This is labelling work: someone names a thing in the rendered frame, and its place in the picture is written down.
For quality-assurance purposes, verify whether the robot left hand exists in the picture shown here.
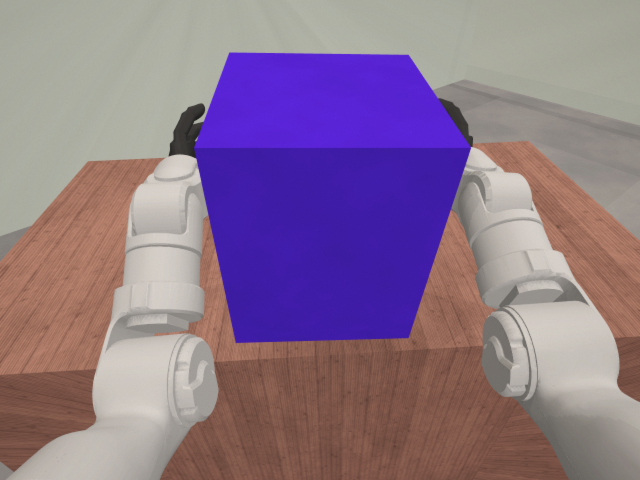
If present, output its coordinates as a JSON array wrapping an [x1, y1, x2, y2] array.
[[168, 103, 205, 158]]

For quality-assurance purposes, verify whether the pedestal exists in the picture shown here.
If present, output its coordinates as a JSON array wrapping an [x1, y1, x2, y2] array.
[[0, 141, 640, 480]]

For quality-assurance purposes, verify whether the left robot forearm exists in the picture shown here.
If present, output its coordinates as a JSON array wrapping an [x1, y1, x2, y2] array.
[[92, 155, 208, 415]]

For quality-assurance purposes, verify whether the robot right hand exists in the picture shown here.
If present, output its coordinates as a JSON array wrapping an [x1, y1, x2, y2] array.
[[438, 98, 473, 147]]

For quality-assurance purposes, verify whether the right robot upper arm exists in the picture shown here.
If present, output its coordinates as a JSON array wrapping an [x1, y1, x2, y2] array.
[[482, 301, 640, 480]]

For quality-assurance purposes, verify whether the left robot upper arm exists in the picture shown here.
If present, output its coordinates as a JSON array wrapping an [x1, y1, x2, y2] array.
[[6, 333, 219, 480]]

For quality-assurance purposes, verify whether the right robot forearm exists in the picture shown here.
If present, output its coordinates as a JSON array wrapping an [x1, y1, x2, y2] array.
[[451, 147, 619, 378]]

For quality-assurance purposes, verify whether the carton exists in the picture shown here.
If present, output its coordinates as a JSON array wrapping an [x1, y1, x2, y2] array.
[[194, 52, 471, 343]]

